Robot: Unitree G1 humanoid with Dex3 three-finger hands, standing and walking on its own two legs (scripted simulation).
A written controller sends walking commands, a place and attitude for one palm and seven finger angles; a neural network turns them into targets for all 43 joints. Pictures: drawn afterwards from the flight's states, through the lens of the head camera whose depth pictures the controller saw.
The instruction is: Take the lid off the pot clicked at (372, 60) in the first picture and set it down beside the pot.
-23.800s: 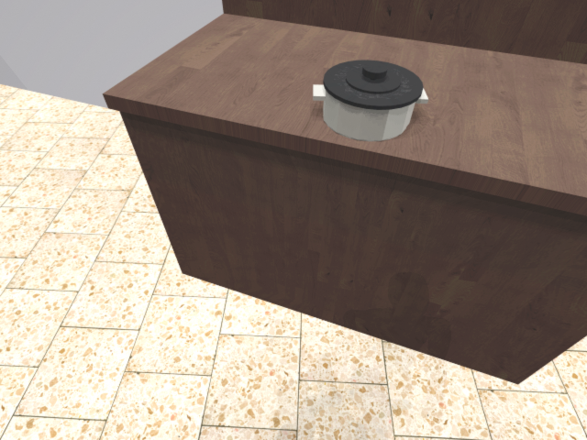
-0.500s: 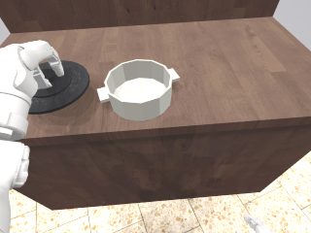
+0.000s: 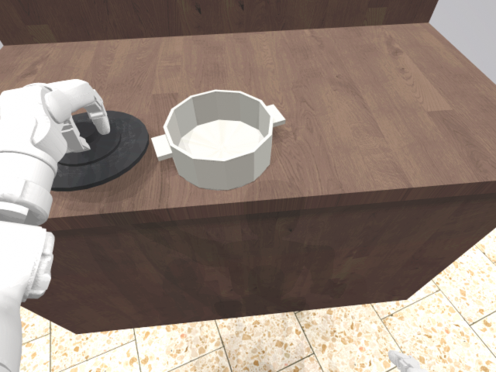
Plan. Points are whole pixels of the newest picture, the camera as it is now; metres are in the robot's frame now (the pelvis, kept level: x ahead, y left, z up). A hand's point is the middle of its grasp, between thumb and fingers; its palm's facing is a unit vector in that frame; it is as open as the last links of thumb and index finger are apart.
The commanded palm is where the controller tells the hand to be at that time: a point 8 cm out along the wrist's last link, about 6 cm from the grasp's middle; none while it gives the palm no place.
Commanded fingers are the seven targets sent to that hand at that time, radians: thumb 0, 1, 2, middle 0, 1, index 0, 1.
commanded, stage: lower the lid onto the table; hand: left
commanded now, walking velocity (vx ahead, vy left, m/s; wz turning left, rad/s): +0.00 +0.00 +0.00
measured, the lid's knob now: (81, 133) +0.47 +0.29 +0.14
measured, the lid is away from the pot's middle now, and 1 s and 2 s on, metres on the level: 0.23 0.23 0.23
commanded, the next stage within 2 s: open the fingers wide in 0.86 s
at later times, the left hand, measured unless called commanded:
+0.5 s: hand (88, 148) +0.44 +0.27 +0.13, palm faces -0.45 -0.14 -0.88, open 7.4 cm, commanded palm +0.44 +0.28 +0.20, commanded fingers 0.00 0.67 1.03 -0.69 -1.01 -0.79 -1.00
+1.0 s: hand (91, 150) +0.45 +0.27 +0.11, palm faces -0.48 -0.11 -0.87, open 7.4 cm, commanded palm +0.46 +0.28 +0.17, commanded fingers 0.00 0.62 0.99 -0.67 -1.00 -0.75 -1.00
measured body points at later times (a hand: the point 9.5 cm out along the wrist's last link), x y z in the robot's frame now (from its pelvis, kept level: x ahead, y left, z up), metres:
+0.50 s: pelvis +0.01 +0.00 +0.00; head +0.04 -0.01 +0.45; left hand +0.46 +0.27 +0.18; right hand +0.10 -0.27 -0.12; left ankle +0.03 +0.10 -0.74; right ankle -0.04 -0.14 -0.74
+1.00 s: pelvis +0.01 +0.00 +0.00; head +0.06 -0.01 +0.45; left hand +0.47 +0.28 +0.16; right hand +0.08 -0.29 -0.13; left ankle +0.03 +0.10 -0.74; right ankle -0.04 -0.14 -0.74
